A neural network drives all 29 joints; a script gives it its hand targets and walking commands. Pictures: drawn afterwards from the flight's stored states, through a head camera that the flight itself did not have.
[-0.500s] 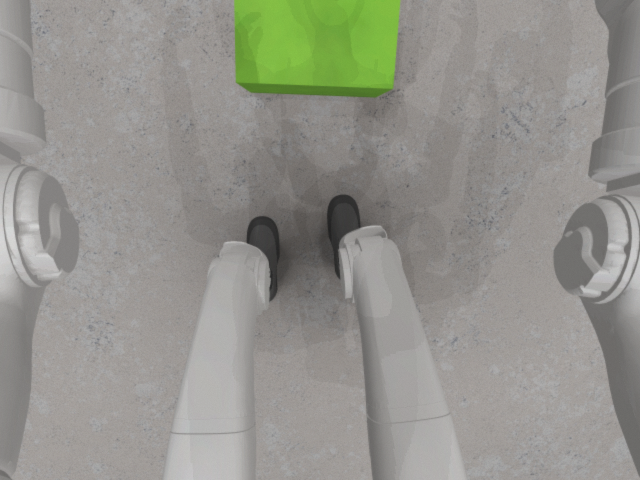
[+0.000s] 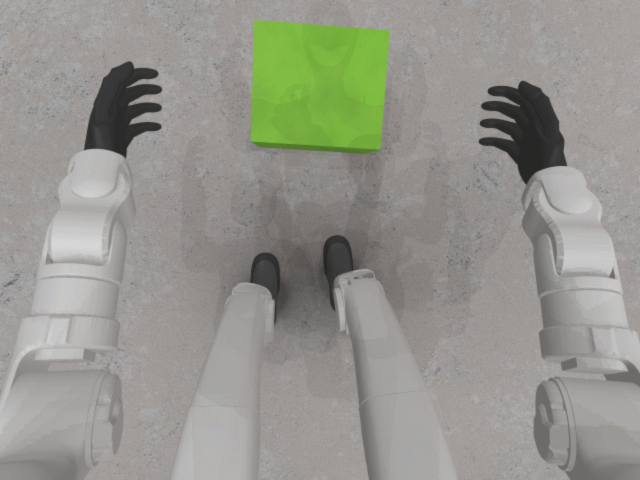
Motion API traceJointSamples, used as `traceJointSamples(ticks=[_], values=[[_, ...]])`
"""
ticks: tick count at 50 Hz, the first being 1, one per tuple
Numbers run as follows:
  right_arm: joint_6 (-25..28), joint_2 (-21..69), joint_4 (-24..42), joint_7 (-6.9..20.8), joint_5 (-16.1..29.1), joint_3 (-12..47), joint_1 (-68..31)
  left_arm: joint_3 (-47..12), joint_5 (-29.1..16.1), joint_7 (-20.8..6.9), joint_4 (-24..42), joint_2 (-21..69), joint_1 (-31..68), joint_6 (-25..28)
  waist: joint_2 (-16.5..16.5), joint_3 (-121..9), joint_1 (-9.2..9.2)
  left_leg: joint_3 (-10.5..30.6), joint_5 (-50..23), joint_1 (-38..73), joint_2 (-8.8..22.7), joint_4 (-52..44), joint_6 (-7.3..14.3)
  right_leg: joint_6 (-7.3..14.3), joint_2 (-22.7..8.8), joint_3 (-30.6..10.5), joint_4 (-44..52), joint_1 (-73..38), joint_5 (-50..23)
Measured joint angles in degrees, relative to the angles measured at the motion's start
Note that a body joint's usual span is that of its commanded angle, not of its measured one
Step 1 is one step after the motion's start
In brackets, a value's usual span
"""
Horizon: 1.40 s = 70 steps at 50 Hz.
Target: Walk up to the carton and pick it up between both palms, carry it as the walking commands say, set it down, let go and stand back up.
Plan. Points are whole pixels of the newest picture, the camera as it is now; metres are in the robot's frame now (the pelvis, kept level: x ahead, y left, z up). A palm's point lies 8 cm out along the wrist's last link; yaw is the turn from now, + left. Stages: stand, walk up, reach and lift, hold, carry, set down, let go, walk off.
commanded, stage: let go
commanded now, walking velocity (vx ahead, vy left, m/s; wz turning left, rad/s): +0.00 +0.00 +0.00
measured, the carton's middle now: (317, 95) +0.55 -0.05 -0.63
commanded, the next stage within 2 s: stand in 1.06 s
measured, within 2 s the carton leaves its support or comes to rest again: neither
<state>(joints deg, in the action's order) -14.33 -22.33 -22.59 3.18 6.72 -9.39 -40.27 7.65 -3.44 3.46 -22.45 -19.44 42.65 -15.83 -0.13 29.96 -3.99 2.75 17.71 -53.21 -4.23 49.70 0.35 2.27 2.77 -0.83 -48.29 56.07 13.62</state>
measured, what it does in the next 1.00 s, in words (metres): rises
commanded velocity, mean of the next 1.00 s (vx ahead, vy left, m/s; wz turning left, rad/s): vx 0.00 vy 0.00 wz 0.00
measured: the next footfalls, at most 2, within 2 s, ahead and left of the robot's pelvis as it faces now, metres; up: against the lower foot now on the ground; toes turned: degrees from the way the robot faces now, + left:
none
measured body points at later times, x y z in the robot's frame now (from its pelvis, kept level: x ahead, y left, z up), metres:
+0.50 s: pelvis +0.04 +0.02 +0.05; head +0.08 +0.01 +0.50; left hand +0.25 +0.25 -0.03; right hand +0.23 -0.21 -0.04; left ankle +0.05 +0.12 -0.68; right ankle +0.08 -0.09 -0.68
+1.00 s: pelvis +0.10 -0.01 +0.05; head +0.11 -0.01 +0.50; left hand +0.25 +0.23 -0.02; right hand +0.27 -0.25 -0.03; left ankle +0.05 +0.12 -0.68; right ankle +0.08 -0.09 -0.68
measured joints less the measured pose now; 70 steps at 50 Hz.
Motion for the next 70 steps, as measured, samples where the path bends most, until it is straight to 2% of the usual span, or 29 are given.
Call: traceJointSamples(ticks=[3, 6, 11, 16, 22, 30, 41, 52, 56, 60, 70], values=[[0.5, 0.7, 4.1, 0.3, 0.4, 1.1, 7.5, -1.4, 0.5, 0.0, 4.0, 1.6, -6.4, 0.7, 0.0, -0.6, 0.3, 0.4, 0.3, 2.9, 0.2, -0.5, 0.0, -0.3, 0.5, -0.4, 1.1, -3.2, -0.1], [1.6, 2.2, 6.1, 0.7, -0.8, 1.7, 14.4, -1.8, 1.9, -0.1, 5.2, 3.6, -12.2, 1.9, 0.3, -3.6, 1.24, 0.0, 0.5, 5.3, 0.6, -1.1, 0.3, -0.6, 0.9, -0.9, 2.1, -5.6, -0.4], [4.1, 6.4, 1.2, 1.5, -4.0, 2.1, 26.7, -1.8, 3.8, -1.3, -1.0, 7.2, -24.3, 4.3, 0.3, -18.6, 1.88, 0.0, 0.0, 7.7, 0.9, -4.0, 0.7, -0.8, 1.1, -1.1, 5.5, -8.3, -1.1], [7.3, 9.7, -4.5, 2.3, -6.1, 3.1, 35.8, -1.1, 5.1, -3.4, -6.8, 8.4, -34.2, 7.8, 0.6, -25.7, 1.39, -0.1, -0.3, 18.7, 0.7, -8.8, 1.1, -1.1, 0.2, -1.0, 9.3, -19.0, -0.6], [7.9, 10.9, -7.3, 2.4, -8.1, 5.4, 44.2, -2.6, 5.3, -5.3, -9.6, 8.5, -42.9, 9.7, -0.7, -26.4, 2.56, -1.9, -0.3, 32.3, 2.0, -14.2, 1.6, -1.8, -0.9, 0.1, 14.7, -32.7, -0.5], [7.7, 10.8, -1.0, 2.5, -9.6, 6.1, 51.8, -4.1, 5.4, -6.7, -6.2, 9.4, -52.0, 10.8, -2.8, -22.7, 2.61, -2.1, -1.9, 44.0, 2.1, -21.3, 1.6, -1.8, -1.5, 0.6, 20.7, -44.3, -1.1], [6.0, 9.6, 0.4, 1.6, -8.5, 6.2, 53.9, -4.6, 4.3, -8.4, -1.6, 8.6, -55.7, 8.6, -1.4, -20.1, 4.08, -0.6, -0.3, 50.2, 2.9, -23.1, 0.1, -0.1, -0.8, 1.9, 21.1, -50.2, 1.7], [2.7, 8.8, -1.1, -1.7, -7.1, 8.3, 52.7, -7.0, 2.3, -6.6, -3.5, 6.1, -56.0, 10.2, -0.3, -24.8, 5.02, -0.5, 2.1, 49.2, 4.0, -22.1, -1.0, 1.1, 0.6, 1.7, 19.5, -48.9, 4.1], [6.2, 7.9, -6.1, -2.8, -7.7, 8.5, 52.9, -7.6, 5.3, -5.1, -9.9, 5.3, -55.4, 12.3, -1.4, -29.2, 4.67, -0.2, 2.8, 46.2, 4.5, -20.7, -1.2, 1.3, 1.0, 2.2, 19.6, -46.7, 4.2], [10.0, 5.5, -10.7, -3.1, -8.7, 6.9, 53.8, -6.6, 6.0, -4.2, -15.5, 3.7, -55.7, 14.0, -2.4, -32.8, 4.28, -0.1, 3.0, 45.4, 4.6, -20.7, -1.0, 1.1, 1.0, 2.3, 20.2, -46.1, 4.1], [13.4, 2.7, -16.1, -3.3, -9.4, 5.4, 56.2, -4.4, 5.7, -4.0, -20.9, 0.5, -56.0, 16.0, -2.5, -36.0, 4.15, -0.8, 1.5, 45.2, 4.1, -22.3, -0.5, 0.6, 0.5, 1.8, 21.2, -45.6, 2.8]])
